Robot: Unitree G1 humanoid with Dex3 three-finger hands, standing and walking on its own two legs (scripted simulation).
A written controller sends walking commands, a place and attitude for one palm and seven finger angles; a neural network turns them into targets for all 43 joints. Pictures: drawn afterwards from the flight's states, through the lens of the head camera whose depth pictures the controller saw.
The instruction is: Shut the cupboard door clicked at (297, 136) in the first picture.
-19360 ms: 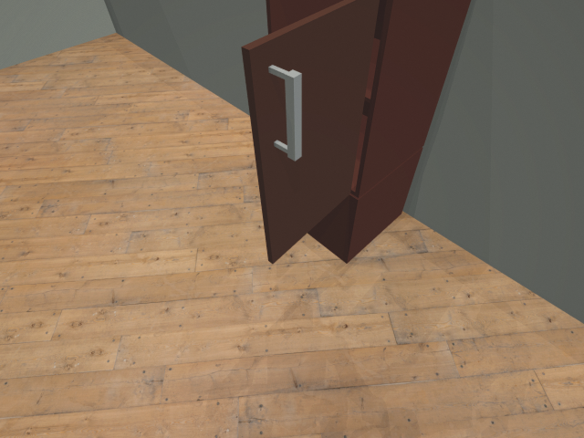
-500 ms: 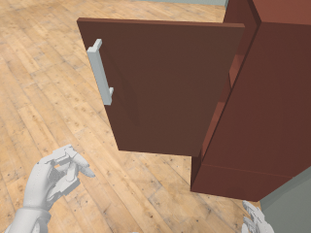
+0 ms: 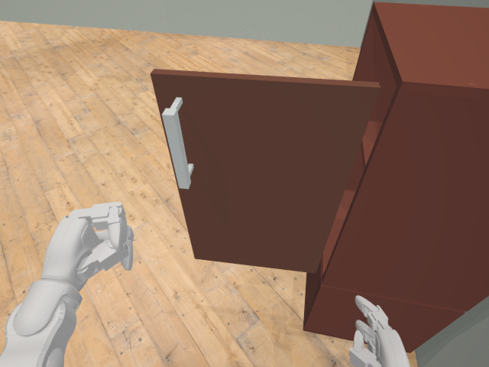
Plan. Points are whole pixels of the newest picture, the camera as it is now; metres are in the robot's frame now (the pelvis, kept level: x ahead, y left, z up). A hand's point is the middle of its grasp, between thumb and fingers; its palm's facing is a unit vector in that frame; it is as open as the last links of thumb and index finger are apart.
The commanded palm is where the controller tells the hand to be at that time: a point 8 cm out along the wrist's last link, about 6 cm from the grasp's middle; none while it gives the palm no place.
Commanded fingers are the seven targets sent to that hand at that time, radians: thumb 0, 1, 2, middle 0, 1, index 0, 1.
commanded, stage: raise the hand and make a fist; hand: left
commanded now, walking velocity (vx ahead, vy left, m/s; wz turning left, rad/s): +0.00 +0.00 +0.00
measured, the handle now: (181, 145) +0.45 +0.18 +0.13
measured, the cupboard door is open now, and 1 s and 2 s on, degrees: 94 94 94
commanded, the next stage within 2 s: bring the fist close to the handle in 0.40 s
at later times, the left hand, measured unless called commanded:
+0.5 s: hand (141, 251) +0.22 +0.17 +0.14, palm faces +0.02 -1.00 -0.07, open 3.1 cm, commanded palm +0.20 +0.22 +0.14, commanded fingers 0.00 0.90 0.90 -1.30 -1.50 -1.30 -1.50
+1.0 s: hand (165, 216) +0.29 +0.16 +0.13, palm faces +0.00 -1.00 -0.06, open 3.1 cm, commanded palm +0.26 +0.21 +0.14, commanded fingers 0.00 0.90 0.90 -1.30 -1.50 -1.30 -1.50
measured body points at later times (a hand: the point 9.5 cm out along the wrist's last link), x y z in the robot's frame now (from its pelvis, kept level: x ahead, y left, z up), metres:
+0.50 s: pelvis -0.01 -0.02 +0.00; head -0.03 -0.04 +0.45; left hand +0.22 +0.22 +0.14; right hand +0.18 -0.24 -0.06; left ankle -0.02 +0.10 -0.73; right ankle +0.01 -0.12 -0.73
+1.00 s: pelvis +0.01 -0.01 +0.00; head +0.00 -0.03 +0.45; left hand +0.28 +0.21 +0.14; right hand +0.18 -0.25 -0.07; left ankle -0.02 +0.10 -0.73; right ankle +0.01 -0.12 -0.73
